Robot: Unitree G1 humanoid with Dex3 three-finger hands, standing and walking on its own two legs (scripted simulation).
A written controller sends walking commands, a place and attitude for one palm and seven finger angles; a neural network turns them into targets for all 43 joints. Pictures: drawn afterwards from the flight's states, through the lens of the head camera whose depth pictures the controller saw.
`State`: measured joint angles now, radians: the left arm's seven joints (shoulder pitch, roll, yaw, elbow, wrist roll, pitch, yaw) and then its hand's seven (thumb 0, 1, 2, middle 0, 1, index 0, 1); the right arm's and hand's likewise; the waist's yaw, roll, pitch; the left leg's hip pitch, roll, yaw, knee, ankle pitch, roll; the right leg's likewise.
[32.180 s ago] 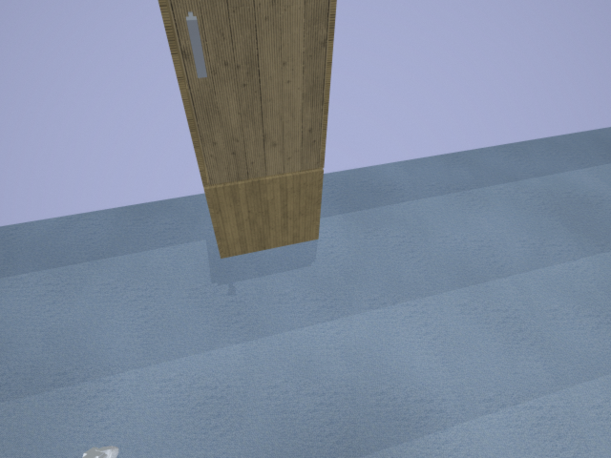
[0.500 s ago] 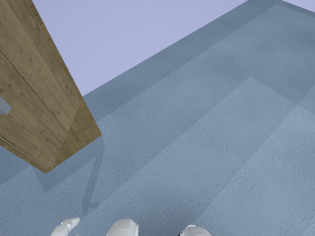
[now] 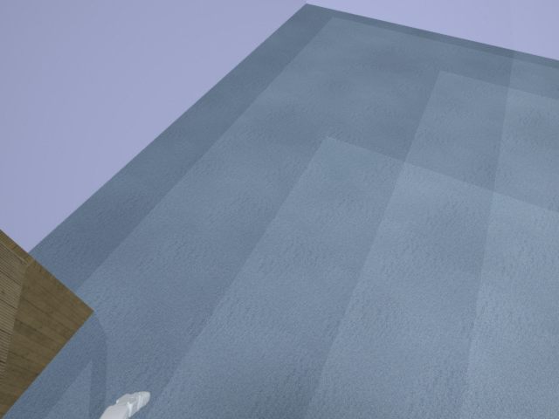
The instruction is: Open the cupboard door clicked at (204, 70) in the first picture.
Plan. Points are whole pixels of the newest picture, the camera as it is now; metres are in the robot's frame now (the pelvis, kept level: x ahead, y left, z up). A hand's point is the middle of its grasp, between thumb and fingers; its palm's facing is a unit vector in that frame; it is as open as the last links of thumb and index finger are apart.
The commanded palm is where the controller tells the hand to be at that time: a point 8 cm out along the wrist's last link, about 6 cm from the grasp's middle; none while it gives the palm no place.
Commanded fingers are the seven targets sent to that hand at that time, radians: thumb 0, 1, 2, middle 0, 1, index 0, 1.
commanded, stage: walk to a spot facing it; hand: left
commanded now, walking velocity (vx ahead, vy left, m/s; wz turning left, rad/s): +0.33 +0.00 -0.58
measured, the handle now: out of the picture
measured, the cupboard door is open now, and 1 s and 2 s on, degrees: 42 42 42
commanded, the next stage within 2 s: turn to face it in 1.32 s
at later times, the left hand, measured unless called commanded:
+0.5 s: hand (200, 317) +0.30 +0.16 -0.15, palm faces -0.27 -0.95 -0.15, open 7.4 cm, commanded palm none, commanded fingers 0.00 0.90 0.90 -0.20 -0.30 -0.20 -0.30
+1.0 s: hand (259, 247) +0.47 +0.06 -0.17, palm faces -0.35 -0.92 -0.18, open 7.2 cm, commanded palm none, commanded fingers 0.00 0.90 0.90 -0.20 -0.30 -0.20 -0.30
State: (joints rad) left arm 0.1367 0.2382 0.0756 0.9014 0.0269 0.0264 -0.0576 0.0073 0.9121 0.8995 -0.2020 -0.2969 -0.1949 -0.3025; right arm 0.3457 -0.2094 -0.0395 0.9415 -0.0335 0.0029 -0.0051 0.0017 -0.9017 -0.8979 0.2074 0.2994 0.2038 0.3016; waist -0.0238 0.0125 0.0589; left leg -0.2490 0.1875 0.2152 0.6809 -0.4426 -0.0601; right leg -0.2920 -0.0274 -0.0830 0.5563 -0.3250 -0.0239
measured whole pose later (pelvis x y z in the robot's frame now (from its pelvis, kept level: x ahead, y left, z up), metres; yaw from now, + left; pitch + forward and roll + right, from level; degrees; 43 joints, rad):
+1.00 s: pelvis +0.38 -0.11 +0.01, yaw -25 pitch +0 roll -1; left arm 0.28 0.20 0.07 1.08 0.02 -0.05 -0.01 -0.01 0.94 0.90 -0.20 -0.30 -0.20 -0.30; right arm 0.18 -0.17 -0.05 0.99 -0.03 -0.04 0.02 0.00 -0.91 -0.90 0.20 0.30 0.20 0.30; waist 0.00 -0.02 0.06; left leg -0.41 0.10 0.12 0.58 -0.22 -0.03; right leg -0.09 0.02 -0.06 0.44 -0.35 -0.02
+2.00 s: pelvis +0.68 -0.32 +0.01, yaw -17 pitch +2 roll -1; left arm 0.12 0.20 0.07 0.96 0.01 0.04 0.01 0.01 0.92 0.90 -0.20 -0.30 -0.19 -0.30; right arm 0.19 -0.21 -0.06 0.96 -0.04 0.01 -0.01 0.00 -0.91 -0.90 0.20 0.30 0.20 0.30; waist -0.02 0.02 0.07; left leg -0.39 0.02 0.03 0.56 -0.21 0.02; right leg -0.43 -0.05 -0.02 0.92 -0.47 0.07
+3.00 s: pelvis +0.73 -0.41 +0.01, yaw +23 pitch +0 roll +2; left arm 0.20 0.18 0.05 0.90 0.03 0.00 0.01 0.00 0.91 0.90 -0.21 -0.30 -0.20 -0.30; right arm 0.13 -0.22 -0.07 0.92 -0.01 0.07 0.03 0.00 -0.91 -0.90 0.20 0.30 0.20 0.30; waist 0.00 -0.04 0.12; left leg -0.34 0.02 0.10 0.72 -0.43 -0.05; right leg -0.25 -0.17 -0.23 0.58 -0.32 0.01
